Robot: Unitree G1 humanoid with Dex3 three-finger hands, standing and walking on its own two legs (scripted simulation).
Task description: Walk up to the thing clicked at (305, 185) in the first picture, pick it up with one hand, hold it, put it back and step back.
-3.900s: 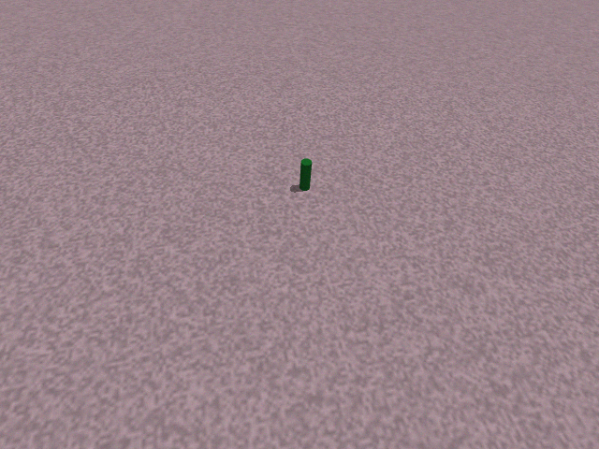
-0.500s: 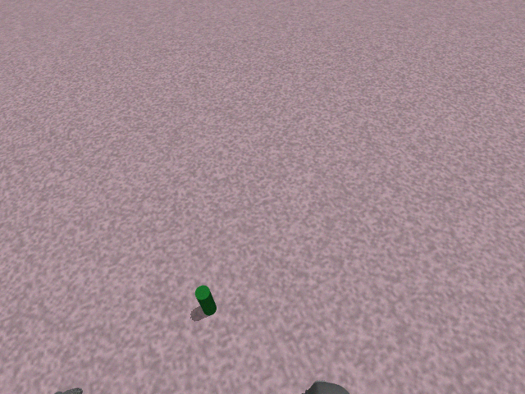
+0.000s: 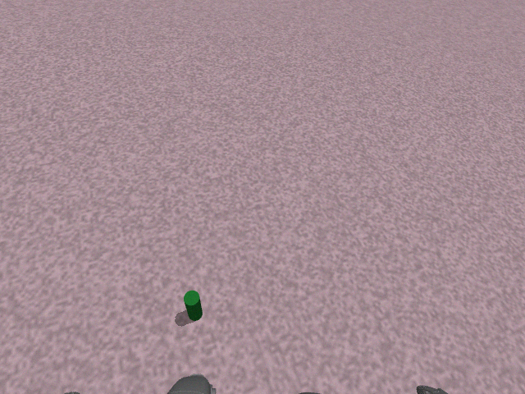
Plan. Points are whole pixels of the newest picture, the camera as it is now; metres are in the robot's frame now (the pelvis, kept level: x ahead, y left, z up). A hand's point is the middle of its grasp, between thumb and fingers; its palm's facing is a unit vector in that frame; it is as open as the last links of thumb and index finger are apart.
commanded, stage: walk up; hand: left
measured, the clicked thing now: (193, 306) +0.46 +0.19 -0.67
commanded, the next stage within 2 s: none
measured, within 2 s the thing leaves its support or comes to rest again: neither
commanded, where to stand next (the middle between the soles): +0.09 -0.02 m, yaw -1 degrees
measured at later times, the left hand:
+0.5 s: hand out of the picture +0.09 +0.25 -0.13, palm faces +0.00 -0.94 -0.35, open 7.4 cm
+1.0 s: hand out of the picture +0.11 +0.25 -0.13, palm faces -0.03 -0.95 -0.32, open 7.3 cm
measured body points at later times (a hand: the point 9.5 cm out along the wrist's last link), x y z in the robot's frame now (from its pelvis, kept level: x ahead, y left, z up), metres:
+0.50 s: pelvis +0.02 -0.01 +0.02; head +0.03 -0.01 +0.47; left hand +0.09 +0.30 -0.10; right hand +0.12 -0.30 -0.11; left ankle +0.07 +0.13 -0.72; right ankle +0.02 -0.14 -0.72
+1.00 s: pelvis +0.03 +0.00 +0.03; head +0.04 +0.01 +0.48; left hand +0.12 +0.30 -0.11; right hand +0.10 -0.30 -0.10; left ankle +0.07 +0.13 -0.72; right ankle +0.02 -0.14 -0.72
